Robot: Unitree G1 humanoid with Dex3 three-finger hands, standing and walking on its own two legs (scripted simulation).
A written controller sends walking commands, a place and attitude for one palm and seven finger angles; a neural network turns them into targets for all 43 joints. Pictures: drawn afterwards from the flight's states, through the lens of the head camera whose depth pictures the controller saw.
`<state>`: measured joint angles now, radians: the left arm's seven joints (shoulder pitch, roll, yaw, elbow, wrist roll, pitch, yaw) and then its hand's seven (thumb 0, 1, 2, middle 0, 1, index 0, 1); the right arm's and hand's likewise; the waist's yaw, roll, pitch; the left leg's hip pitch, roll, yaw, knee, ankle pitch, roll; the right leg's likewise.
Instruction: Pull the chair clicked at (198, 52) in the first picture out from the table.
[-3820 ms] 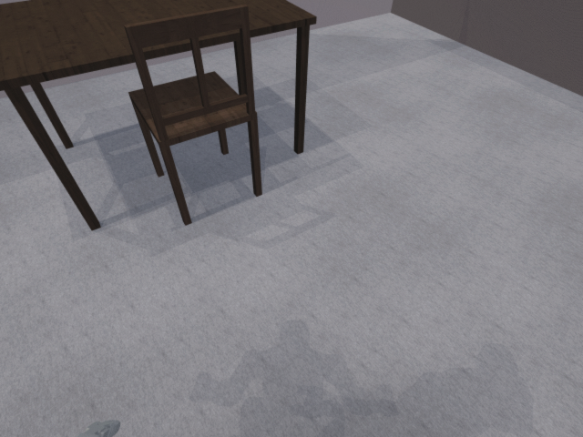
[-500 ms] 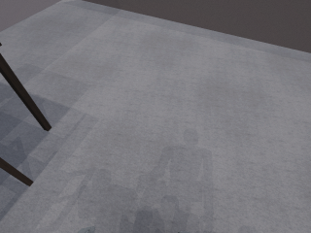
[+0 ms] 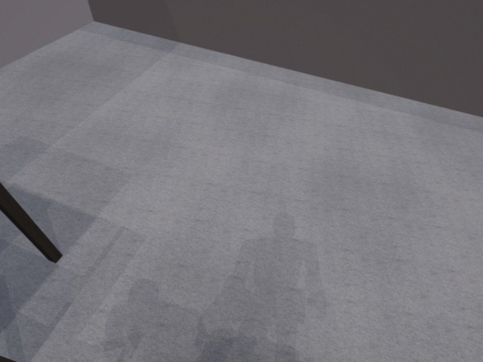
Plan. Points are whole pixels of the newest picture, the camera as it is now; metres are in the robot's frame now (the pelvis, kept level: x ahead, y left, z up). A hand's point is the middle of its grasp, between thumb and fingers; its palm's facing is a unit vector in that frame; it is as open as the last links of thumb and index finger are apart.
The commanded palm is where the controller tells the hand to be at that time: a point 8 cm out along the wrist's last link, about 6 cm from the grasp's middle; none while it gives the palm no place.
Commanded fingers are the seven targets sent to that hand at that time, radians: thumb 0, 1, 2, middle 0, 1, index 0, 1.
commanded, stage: walk to a spot facing it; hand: left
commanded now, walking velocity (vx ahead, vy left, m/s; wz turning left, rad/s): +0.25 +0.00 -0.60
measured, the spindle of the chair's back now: out of the picture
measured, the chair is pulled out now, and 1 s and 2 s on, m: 0.00 0.00 0.00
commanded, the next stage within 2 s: turn to face it in 0.10 s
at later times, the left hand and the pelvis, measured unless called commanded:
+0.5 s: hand (211, 287) +0.29 +0.08 -0.15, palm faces -0.05 -0.98 -0.20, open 7.3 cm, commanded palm none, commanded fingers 0.00 0.90 0.90 -0.20 -0.30 -0.20 -0.30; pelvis +0.16 -0.07 +0.00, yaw -2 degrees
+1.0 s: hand (145, 339) +0.19 +0.19 -0.17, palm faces +0.30 -0.92 -0.25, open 7.4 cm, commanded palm none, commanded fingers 0.00 0.90 0.90 -0.20 -0.30 -0.20 -0.30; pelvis +0.18 -0.04 +0.00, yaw +15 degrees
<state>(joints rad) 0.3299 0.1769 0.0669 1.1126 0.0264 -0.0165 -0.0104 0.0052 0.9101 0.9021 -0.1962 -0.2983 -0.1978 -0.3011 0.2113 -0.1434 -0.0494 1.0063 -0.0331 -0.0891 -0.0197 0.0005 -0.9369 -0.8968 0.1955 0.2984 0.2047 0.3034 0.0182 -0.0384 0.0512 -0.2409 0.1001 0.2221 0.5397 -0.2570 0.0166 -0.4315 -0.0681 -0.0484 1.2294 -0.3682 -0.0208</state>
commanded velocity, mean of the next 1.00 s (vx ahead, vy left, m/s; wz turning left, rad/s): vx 0.02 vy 0.00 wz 0.40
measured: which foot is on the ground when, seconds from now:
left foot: down 0.00-0.32, up 0.34-0.76, down 0.78-1.00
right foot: up 0.00-0.28, down 0.30-0.78, up 0.80-1.00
